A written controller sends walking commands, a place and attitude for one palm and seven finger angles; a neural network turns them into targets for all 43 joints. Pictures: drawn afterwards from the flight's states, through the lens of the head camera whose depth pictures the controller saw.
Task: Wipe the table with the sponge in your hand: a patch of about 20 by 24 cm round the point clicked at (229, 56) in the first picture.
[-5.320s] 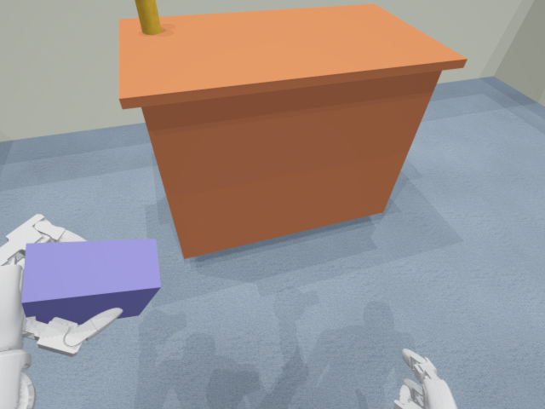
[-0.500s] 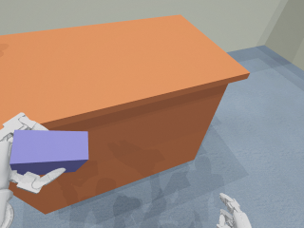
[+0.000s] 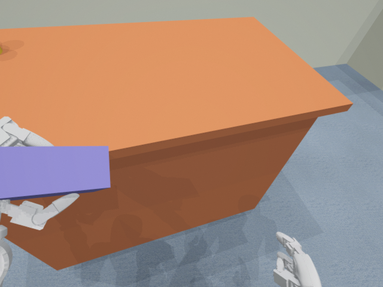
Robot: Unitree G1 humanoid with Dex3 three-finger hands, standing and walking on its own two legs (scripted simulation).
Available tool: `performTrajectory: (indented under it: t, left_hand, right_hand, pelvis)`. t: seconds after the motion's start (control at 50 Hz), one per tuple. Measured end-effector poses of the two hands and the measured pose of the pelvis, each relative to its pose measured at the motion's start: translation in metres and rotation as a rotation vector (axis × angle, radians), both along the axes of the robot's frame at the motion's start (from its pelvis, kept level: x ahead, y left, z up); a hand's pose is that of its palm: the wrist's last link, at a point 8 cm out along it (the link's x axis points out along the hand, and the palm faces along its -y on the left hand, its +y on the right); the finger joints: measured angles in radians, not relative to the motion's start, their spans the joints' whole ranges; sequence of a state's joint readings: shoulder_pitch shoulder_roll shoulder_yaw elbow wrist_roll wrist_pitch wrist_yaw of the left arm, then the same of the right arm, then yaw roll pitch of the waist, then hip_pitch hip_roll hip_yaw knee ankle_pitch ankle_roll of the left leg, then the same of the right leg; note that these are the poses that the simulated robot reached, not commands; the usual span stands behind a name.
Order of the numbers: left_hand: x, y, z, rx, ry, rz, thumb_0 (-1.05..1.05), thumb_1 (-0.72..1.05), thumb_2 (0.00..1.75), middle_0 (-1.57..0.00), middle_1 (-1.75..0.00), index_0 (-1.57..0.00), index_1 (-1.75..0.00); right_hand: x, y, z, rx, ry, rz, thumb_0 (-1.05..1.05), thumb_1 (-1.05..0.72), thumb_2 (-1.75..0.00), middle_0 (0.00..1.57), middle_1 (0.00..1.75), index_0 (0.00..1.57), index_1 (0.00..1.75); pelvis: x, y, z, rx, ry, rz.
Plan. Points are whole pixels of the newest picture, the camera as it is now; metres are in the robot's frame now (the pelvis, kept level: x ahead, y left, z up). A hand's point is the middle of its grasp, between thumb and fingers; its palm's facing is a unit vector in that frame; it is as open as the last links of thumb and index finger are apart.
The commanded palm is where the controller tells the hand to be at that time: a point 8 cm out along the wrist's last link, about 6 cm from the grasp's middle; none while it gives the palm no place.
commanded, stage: shuffle to correct the standing spot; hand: left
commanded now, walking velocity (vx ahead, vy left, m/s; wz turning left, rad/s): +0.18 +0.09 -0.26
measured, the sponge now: (71, 173) +0.23 +0.21 +0.18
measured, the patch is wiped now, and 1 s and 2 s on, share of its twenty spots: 0.00 0.00 0.00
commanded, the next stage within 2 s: come to a stop and stand still in 0.74 s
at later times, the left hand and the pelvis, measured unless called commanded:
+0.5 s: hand (45, 141) +0.27 +0.27 +0.19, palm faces +0.38 -0.83 -0.41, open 9.9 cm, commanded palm +0.22 +0.30 +0.20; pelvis +0.05 +0.02 +0.02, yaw -2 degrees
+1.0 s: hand (28, 100) +0.35 +0.33 +0.19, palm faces +0.42 -0.83 -0.36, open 9.9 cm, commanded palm +0.30 +0.37 +0.20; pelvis +0.13 +0.09 +0.01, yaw -1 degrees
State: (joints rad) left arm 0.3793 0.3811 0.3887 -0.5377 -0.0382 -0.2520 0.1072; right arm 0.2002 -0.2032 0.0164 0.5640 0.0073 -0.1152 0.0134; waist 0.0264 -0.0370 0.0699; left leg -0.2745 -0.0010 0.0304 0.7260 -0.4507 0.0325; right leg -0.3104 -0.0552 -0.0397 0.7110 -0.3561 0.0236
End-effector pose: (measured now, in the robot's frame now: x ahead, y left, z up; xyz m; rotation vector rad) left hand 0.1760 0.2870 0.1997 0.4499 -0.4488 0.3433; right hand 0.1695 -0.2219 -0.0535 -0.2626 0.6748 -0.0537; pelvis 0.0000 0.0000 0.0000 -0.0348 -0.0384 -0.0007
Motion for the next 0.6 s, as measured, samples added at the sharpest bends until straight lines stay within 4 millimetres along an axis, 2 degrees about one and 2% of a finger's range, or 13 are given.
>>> performTrajectory:
  t: [0.04, 0.12, 0.2, 0.26, 0.32, 0.38, 0.44, 0.52, 0.6]
  left_hand:
    - [0.005, 0.005, -0.002, -0.004, -0.007, 0.003, 0.0, -0.47, 1.0, -0.77, -1.34, -0.76, -1.34]
    - [0.026, 0.009, -0.003, -0.021, 0.057, 0.006, 0.0, -0.47, 1.0, -0.77, -1.34, -0.76, -1.34]
    - [0.044, 0.0, 0.004, -0.004, 0.104, -0.032, 0.0, -0.47, 1.0, -0.77, -1.34, -0.76, -1.34]
    - [0.052, -0.007, 0.011, 0.059, 0.13, -0.064, 0.0, -0.47, 1.0, -0.77, -1.34, -0.76, -1.34]
    - [0.055, -0.007, 0.012, 0.143, 0.117, -0.07, 0.0, -0.47, 1.0, -0.77, -1.34, -0.76, -1.34]
    - [0.056, 0.003, 0.008, 0.128, 0.114, -0.043, 0.0, -0.47, 1.0, -0.77, -1.34, -0.76, -1.34]
    - [0.056, 0.013, 0.004, 0.076, 0.124, -0.003, 0.0, -0.47, 1.0, -0.77, -1.34, -0.76, -1.34]
    - [0.062, 0.02, 0.001, 0.011, 0.116, 0.01, 0.0, -0.47, 1.0, -0.77, -1.34, -0.76, -1.34]
    - [0.074, 0.033, 0.003, 0.009, 0.064, -0.018, 0.0, -0.47, 1.0, -0.77, -1.34, -0.76, -1.34]
  right_hand:
    - [-0.001, 0.005, -0.004, 0.005, 0.007, -0.029, 0.01, -0.91, -0.9, 0.2, 0.3, 0.2, 0.3]
    - [-0.011, 0.018, -0.003, 0.054, 0.034, -0.069, 0.01, -0.91, -0.9, 0.2, 0.3, 0.2, 0.3]
    - [-0.019, 0.023, -0.001, 0.08, 0.066, -0.083, 0.01, -0.91, -0.9, 0.2, 0.3, 0.2, 0.3]
    - [-0.019, 0.019, -0.005, 0.082, 0.077, -0.101, 0.01, -0.91, -0.9, 0.2, 0.3, 0.2, 0.3]
    - [-0.01, 0.009, -0.021, 0.068, 0.085, -0.103, 0.01, -0.9, -0.9, 0.2, 0.3, 0.2, 0.3]
    - [-0.001, 0.0, -0.026, 0.036, 0.124, -0.101, 0.01, -0.91, -0.9, 0.2, 0.3, 0.2, 0.3]
    - [0.008, -0.005, -0.017, 0.006, 0.138, -0.102, 0.01, -0.91, -0.9, 0.2, 0.3, 0.2, 0.3]
    - [0.024, -0.001, -0.001, -0.046, 0.108, -0.092, 0.01, -0.91, -0.9, 0.2, 0.3, 0.2, 0.3]
    - [0.046, 0.012, 0.005, -0.08, 0.026, -0.101, 0.01, -0.91, -0.9, 0.2, 0.3, 0.2, 0.3]
  pelvis:
    - [0.002, 0.006, -0.001, 0.02, -0.015, -0.031]
    - [0.011, 0.011, 0.011, 0.026, -0.019, -0.035]
    - [0.022, 0.013, 0.021, 0.021, -0.001, -0.035]
    - [0.031, 0.014, 0.021, 0.018, 0.01, -0.039]
    - [0.039, 0.011, 0.007, 0.016, 0.017, -0.013]
    - [0.04, 0.013, 0.005, 0.003, 0.007, -0.021]
    - [0.046, 0.017, 0.01, 0.014, 0.008, -0.03]
    - [0.056, 0.027, 0.017, 0.043, 0.007, -0.024]
    - [0.072, 0.047, 0.01, 0.032, -0.004, -0.021]
